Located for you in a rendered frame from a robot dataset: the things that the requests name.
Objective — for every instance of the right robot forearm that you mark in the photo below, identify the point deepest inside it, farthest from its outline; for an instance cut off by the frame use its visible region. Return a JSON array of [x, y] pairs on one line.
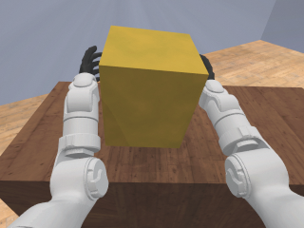
[[234, 130]]

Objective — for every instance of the right robot hand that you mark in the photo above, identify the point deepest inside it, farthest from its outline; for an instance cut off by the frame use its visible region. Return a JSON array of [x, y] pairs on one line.
[[208, 67]]

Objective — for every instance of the left robot hand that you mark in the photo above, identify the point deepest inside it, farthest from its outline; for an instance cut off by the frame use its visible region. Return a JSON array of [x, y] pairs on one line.
[[87, 64]]

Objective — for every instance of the pedestal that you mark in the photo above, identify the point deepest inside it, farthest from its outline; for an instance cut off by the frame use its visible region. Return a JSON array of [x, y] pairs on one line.
[[159, 187]]

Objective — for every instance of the robot right upper arm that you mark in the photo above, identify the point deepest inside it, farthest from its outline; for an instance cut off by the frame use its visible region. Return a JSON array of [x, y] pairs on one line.
[[260, 177]]

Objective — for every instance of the left robot forearm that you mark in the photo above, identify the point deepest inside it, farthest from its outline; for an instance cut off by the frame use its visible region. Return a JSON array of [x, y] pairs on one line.
[[80, 122]]

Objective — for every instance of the carton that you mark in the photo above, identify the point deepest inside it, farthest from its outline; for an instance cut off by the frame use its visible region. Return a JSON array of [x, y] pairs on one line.
[[151, 82]]

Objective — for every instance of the robot left upper arm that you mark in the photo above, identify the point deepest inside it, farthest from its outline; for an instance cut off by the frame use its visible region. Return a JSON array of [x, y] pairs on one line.
[[75, 187]]

